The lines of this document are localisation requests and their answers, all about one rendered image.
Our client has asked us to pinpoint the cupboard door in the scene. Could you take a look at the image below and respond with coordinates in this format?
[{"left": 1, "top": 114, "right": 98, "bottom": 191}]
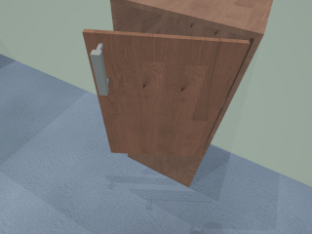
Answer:
[{"left": 82, "top": 28, "right": 251, "bottom": 157}]

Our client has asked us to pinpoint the handle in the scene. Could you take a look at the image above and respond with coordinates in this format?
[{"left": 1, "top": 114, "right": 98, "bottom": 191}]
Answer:
[{"left": 90, "top": 43, "right": 109, "bottom": 96}]

